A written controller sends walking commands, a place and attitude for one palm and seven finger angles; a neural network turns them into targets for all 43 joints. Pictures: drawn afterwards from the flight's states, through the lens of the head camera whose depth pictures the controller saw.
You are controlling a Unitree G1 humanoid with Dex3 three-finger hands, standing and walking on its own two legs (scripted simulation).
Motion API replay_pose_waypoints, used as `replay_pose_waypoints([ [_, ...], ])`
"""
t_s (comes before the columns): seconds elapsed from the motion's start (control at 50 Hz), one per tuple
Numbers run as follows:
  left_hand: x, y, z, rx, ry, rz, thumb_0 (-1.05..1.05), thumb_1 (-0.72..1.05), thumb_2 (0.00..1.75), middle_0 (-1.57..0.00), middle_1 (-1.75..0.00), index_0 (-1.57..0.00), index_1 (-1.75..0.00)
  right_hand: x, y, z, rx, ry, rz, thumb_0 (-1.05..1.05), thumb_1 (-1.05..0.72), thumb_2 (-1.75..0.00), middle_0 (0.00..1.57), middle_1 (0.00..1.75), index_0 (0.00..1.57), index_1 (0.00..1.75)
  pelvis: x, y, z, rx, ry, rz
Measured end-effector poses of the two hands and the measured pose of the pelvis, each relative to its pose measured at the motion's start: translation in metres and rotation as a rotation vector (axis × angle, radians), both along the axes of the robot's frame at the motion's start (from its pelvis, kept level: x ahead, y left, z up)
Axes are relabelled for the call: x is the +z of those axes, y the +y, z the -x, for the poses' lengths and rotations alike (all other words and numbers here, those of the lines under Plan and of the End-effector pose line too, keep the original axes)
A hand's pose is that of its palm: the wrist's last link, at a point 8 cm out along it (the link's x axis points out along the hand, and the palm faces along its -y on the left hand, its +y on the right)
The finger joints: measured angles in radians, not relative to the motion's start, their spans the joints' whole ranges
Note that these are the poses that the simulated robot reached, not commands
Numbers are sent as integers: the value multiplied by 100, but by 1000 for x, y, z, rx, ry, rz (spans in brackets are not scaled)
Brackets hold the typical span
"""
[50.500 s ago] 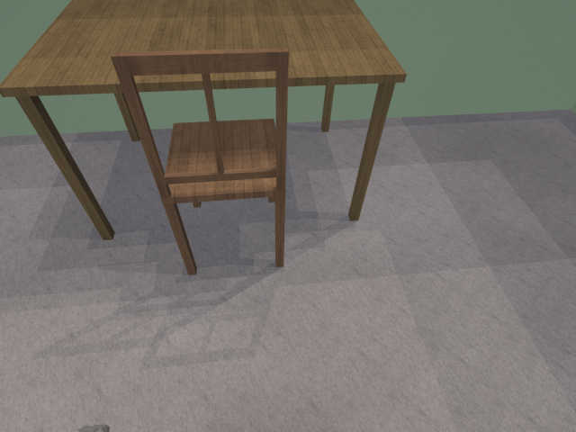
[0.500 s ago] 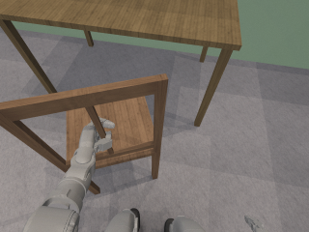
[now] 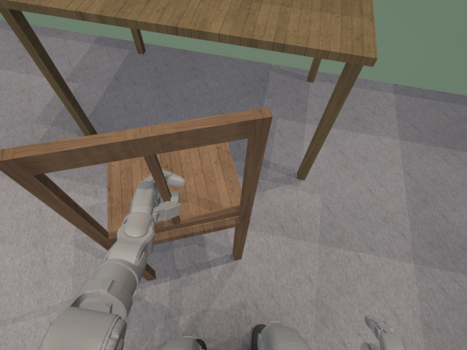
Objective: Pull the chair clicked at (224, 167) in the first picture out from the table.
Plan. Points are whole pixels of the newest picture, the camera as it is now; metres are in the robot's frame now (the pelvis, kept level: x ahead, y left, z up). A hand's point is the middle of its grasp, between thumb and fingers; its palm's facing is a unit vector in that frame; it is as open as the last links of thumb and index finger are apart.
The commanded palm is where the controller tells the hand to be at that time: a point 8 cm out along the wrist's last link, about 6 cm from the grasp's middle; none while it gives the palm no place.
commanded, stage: step backward, pulling the chair out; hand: left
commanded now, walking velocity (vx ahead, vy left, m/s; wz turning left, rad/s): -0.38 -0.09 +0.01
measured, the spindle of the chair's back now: (165, 194) +0.40 +0.15 -0.07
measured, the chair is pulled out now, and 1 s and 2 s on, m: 0.33 0.49 0.61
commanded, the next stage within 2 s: stop walking, hand still on the chair in 1.02 s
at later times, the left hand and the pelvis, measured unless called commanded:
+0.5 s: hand (173, 238) +0.30 +0.12 -0.06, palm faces -0.06 -0.98 -0.19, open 4.9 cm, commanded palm +0.28 +0.17 -0.06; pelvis -0.06 +0.01 +0.00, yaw -1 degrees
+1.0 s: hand (175, 300) +0.20 +0.10 -0.06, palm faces -0.06 -0.98 -0.20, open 5.0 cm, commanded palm +0.18 +0.15 -0.05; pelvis -0.16 +0.00 +0.00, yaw +2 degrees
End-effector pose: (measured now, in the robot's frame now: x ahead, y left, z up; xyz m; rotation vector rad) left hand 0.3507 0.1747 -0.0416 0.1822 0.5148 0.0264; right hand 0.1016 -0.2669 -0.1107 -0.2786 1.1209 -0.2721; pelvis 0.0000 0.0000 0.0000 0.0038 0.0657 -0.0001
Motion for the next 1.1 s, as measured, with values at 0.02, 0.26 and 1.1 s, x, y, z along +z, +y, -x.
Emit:
replay_pose_waypoints([
  [0.02,0,0,2,1,2,0,1,76,79,-22,-114,-50,-145,-1,5,1,4,-3,-18,1,-90,-90,20,29,20,30,1,0,0,-8,-1,3],
  [0.26,1,-6,25,61,7,-14,2,74,81,-25,-110,-50,-145,-18,9,33,-44,4,-120,1,-90,-90,21,30,21,30,1,-18,27,-26,4,3],
  [1.1,5,-18,194,-45,27,-13,1,74,79,-19,-114,-50,-145,-8,-1,185,-16,-16,-34,1,-91,-90,20,29,20,30,-1,1,181,3,-35,-21],
])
